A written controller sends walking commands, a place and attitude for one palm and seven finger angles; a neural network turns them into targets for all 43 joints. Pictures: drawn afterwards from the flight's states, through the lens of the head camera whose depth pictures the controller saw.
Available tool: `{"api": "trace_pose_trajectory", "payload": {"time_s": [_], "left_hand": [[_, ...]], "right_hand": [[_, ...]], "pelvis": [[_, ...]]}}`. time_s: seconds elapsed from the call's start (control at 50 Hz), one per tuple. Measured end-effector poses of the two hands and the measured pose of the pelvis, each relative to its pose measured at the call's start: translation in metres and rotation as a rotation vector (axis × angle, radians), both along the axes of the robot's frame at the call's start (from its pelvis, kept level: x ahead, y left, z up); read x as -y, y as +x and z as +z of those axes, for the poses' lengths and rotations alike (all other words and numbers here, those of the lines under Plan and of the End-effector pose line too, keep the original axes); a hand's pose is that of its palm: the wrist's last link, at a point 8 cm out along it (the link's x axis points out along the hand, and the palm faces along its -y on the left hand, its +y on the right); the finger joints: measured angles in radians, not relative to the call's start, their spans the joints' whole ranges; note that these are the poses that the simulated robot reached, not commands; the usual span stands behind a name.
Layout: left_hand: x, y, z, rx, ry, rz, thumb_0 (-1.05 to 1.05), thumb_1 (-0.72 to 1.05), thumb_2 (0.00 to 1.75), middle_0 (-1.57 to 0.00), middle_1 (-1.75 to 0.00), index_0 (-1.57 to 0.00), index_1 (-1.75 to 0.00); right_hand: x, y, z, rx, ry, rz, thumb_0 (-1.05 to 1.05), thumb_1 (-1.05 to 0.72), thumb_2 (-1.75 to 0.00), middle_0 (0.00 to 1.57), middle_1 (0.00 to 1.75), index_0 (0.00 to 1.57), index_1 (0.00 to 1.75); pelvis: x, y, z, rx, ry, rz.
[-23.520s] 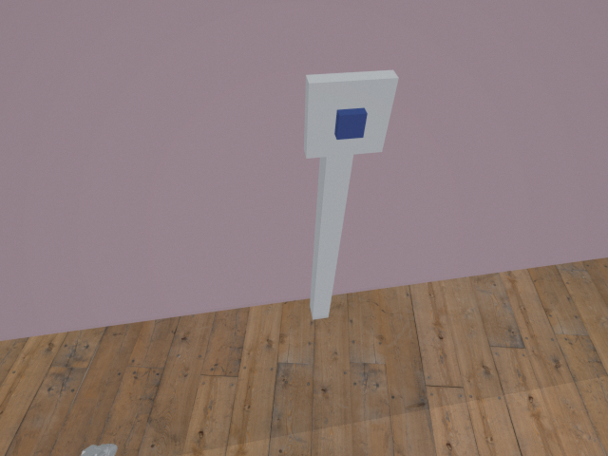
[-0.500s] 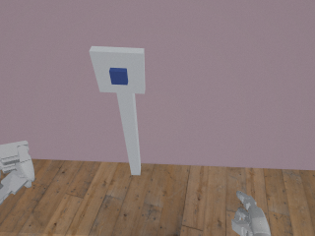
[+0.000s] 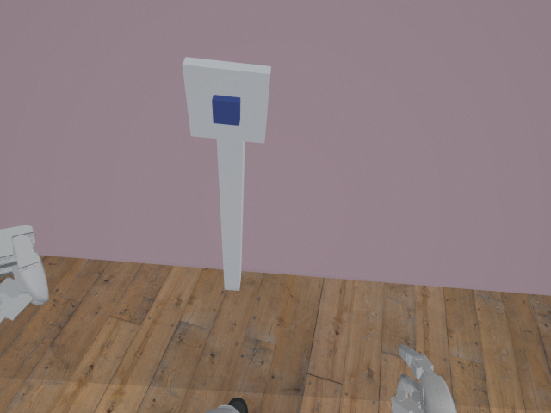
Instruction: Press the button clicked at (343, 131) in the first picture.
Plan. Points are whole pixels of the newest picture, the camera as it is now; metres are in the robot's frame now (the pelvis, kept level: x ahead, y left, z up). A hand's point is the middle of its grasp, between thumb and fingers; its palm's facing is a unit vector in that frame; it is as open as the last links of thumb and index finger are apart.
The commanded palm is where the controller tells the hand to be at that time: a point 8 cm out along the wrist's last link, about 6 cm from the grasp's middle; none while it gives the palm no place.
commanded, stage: step back with the hand held close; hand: left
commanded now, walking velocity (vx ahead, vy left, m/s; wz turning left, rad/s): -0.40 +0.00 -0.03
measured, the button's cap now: (226, 109) +0.63 +0.14 +0.09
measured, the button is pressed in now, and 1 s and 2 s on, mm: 0 0 0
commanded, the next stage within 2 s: stop stepping back and stand still in 0.16 s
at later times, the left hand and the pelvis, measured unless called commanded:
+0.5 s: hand out of the picture +0.07 +0.23 +0.18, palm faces +0.22 -0.84 -0.49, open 3.1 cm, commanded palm +0.03 +0.28 +0.18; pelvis -0.13 +0.01 +0.00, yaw -5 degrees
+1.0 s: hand out of the picture +0.01 +0.26 +0.18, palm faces +0.38 -0.82 -0.43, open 3.1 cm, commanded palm -0.03 +0.30 +0.18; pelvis -0.18 +0.02 +0.00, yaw -3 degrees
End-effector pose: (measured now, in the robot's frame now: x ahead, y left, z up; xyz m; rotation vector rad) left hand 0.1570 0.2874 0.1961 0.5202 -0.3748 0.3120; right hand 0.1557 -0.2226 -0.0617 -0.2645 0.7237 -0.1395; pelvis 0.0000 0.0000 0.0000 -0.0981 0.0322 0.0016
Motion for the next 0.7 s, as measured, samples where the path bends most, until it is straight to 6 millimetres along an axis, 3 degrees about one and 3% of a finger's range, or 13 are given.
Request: {"api": "trace_pose_trajectory", "payload": {"time_s": [0.14,0.22,0.3,0.42,0.54,0.6,0.7], "left_hand": [[0.021,-0.021,-0.006,-0.023,-0.023,-0.088,0.01,0.89,0.9,-1.31,-1.5,-1.31,-1.5],[0.016,-0.021,-0.01,-0.019,-0.04,-0.123,0.01,0.89,0.9,-1.31,-1.5,-1.31,-1.5],[0.011,-0.025,-0.01,-0.045,-0.038,-0.157,0.01,0.89,0.9,-1.31,-1.5,-1.31,-1.5],[0.015,-0.076,0.001,-0.105,0.008,-0.168,0.02,0.89,0.9,-1.3,-1.5,-1.3,-1.5],[0.008,-0.135,0.007,-0.084,0.017,-0.085,0.01,0.89,0.9,-1.31,-1.5,-1.3,-1.5],[-0.005,-0.143,-0.002,-0.04,-0.061,-0.009,0.01,0.89,0.9,-1.31,-1.5,-1.31,-1.5],[-0.013,-0.138,-0.022,0.001,-0.151,0.001,0.01,0.89,0.9,-1.31,-1.5,-1.31,-1.5]], "right_hand": [[-0.001,-0.022,-0.01,-0.009,0.015,0.015,0.01,-0.9,-0.9,0.2,0.3,0.2,0.3],[0.003,-0.045,-0.007,-0.025,-0.014,-0.052,0.01,-0.9,-0.9,0.2,0.3,0.2,0.3],[0.004,-0.071,0.006,0.005,-0.022,-0.065,0.01,-0.9,-0.9,0.2,0.3,0.2,0.3],[0.009,-0.12,0.021,0.058,-0.016,-0.098,0.01,-0.9,-0.9,0.2,0.3,0.2,0.3],[0.018,-0.167,0.004,-0.024,-0.031,-0.118,0.01,-0.9,-0.9,0.2,0.3,0.2,0.3],[0.019,-0.188,-0.001,-0.044,-0.043,-0.148,0.01,-0.9,-0.9,0.2,0.3,0.2,0.3],[0.012,-0.211,-0.007,-0.008,-0.068,-0.159,0.02,-0.9,-0.9,0.2,0.3,0.2,0.3]], "pelvis": [[-0.001,-0.031,-0.004,-0.012,0.035,-0.079],[-0.008,-0.037,-0.005,0.0,0.044,-0.079],[-0.012,-0.066,0.001,0.019,0.052,-0.094],[-0.011,-0.1,0.008,0.025,0.034,-0.088],[-0.014,-0.132,0.005,0.042,0.079,-0.111],[-0.019,-0.139,0.006,0.046,0.088,-0.126],[-0.031,-0.158,-0.005,0.062,0.081,-0.079]]}}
